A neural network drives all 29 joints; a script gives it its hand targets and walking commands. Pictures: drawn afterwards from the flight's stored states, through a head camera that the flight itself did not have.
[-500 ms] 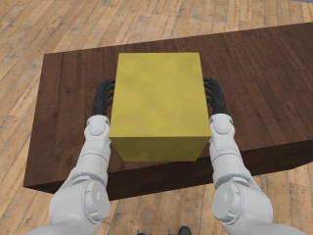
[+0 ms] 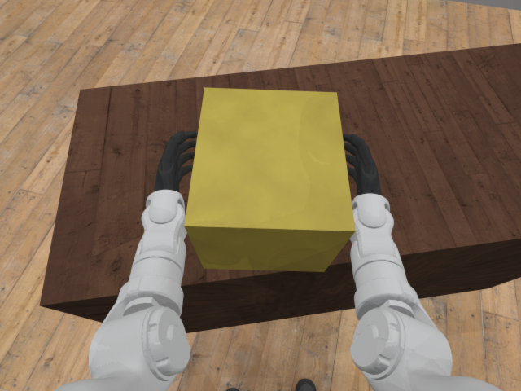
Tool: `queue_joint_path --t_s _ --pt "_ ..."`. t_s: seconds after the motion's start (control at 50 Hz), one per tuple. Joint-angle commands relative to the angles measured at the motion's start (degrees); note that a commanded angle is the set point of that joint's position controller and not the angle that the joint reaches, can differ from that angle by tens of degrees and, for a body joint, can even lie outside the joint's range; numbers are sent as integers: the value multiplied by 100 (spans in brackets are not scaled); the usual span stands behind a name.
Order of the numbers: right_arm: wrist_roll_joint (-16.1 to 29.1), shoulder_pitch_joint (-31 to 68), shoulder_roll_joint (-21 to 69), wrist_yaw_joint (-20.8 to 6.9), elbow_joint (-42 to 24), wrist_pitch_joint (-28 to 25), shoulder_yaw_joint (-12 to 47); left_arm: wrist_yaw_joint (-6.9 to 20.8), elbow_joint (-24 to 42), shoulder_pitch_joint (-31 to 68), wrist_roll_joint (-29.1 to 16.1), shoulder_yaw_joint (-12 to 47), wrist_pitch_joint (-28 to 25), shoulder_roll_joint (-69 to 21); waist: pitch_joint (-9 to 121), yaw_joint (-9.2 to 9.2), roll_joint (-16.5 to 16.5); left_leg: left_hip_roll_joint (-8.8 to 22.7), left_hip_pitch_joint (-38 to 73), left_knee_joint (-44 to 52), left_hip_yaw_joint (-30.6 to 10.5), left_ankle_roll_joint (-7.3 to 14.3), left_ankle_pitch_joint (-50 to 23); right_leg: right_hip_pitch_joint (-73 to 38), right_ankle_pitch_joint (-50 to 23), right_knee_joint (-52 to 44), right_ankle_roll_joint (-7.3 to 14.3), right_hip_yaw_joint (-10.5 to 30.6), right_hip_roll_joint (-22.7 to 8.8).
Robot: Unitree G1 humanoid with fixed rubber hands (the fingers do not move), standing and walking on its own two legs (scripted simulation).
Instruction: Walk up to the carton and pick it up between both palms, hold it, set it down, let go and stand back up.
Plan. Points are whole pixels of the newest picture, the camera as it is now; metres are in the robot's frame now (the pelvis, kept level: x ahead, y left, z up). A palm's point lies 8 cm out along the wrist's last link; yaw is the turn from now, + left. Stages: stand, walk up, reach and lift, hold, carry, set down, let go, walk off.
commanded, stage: reach and lift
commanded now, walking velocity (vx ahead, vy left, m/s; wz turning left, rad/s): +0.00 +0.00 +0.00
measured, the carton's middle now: (267, 184) +0.43 -0.02 -0.01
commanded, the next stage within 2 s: none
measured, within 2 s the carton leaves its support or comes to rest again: leaves its support in 0.62 s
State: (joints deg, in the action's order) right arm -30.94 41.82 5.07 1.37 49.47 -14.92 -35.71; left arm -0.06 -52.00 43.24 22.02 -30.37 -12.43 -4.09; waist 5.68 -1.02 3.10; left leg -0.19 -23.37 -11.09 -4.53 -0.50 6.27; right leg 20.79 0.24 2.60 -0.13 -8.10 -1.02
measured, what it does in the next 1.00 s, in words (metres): stands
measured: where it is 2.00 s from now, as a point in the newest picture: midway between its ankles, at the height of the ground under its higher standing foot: outside the picture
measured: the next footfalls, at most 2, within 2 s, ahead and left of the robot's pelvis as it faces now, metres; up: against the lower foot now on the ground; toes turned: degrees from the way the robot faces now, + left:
none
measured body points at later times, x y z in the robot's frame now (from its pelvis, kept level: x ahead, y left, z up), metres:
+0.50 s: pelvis +0.00 +0.01 +0.00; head +0.09 +0.01 +0.44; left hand +0.43 +0.13 +0.02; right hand +0.41 -0.17 +0.02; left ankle -0.04 +0.12 -0.75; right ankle -0.02 -0.12 -0.75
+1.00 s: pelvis -0.03 +0.00 +0.00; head +0.00 +0.00 +0.45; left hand +0.41 +0.13 +0.07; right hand +0.39 -0.18 +0.08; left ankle -0.04 +0.12 -0.75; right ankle -0.02 -0.12 -0.75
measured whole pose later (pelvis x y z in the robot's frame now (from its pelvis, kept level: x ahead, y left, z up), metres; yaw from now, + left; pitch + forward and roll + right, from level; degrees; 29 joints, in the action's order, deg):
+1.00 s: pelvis -0.03 +0.00 +0.00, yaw -1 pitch +13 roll -1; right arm -19.5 44.2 0.8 6.5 59.3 -8.4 -25.5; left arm -3.4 -70.0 48.1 9.0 -22.6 -12.0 2.6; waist 10.8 -2.4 1.5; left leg -0.2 -20.7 -14.9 -3.7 -0.3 7.0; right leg 20.1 2.7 10.1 -0.1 -7.1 -1.4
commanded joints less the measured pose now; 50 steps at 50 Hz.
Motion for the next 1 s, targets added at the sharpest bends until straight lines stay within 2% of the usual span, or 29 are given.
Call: queue_joint_path --t_s 0.0,0.06,0.1,0.24,0.34,0.48,0.62,0.74,0.78,0.88,0.98 --pt "-324 2924 2643 -366 -115 -390 1464 574 30 2998 192 1290 -247 -2229 3786 -226 -384 -242 -31 -88 276 -128 -2489 -3854 -3705 1369 -195 301 145" --pt "-366 2928 2686 -360 9 -439 1449 588 -92 3063 166 1279 -329 -2222 3828 -229 -398 -241 -72 -37 287 -124 -2373 -3782 -3615 1382 -191 280 164" --pt "-363 2951 2718 -360 71 -502 1476 566 -169 3148 137 1331 -419 -2270 3968 -240 -258 -241 -87 -54 303 -129 -2422 -3675 -3592 1388 -187 277 163" --pt "-328 3022 2786 -370 315 -719 1606 416 -195 3410 -16 1737 -644 -2446 4547 -292 -27 -144 310 -319 314 -321 -3063 -2971 -3334 1253 -54 237 240" --pt "-122 3177 2739 -394 496 -841 1918 332 -254 3511 -193 2071 -692 -2643 4856 -291 65 -115 637 -524 293 -438 -3454 -2601 -3297 1223 10 226 303" --pt "327 3433 2672 -415 554 -918 2410 282 -338 3690 -501 2531 -705 -2822 5186 -289 62 -86 841 -738 284 -472 -3798 -2462 -3319 1240 33 238 345" --pt "804 3793 2731 -432 459 -714 2978 273 -540 3884 -889 2772 -654 -2786 5082 -224 -157 -107 521 -718 244 -329 -3236 -2877 -3286 1452 -57 311 322" --pt "1129 4121 2768 -421 391 -292 3179 340 -776 4105 -1062 2561 -516 -2455 4446 -125 -324 -155 105 -472 218 -129 -2173 -3241 -2883 1653 -175 381 253" --pt "1122 4203 2750 -434 360 -156 3112 387 -892 4247 -1109 2402 -470 -2334 4288 -92 -419 -160 -58 -383 218 -93 -1775 -3357 -2663 1669 -185 380 235" --pt "998 4352 2764 -413 326 147 2868 475 -1021 4498 -1103 2085 -362 -2042 3875 -89 -402 -181 -199 -161 270 0 -1092 -3458 -2153 1650 -217 345 199" --pt "616 4157 2732 -375 381 361 2353 602 -901 4668 -923 1722 -213 -1819 3497 -238 -296 -188 -103 2 300 -14 -659 -3396 -1698 1468 -166 268 177"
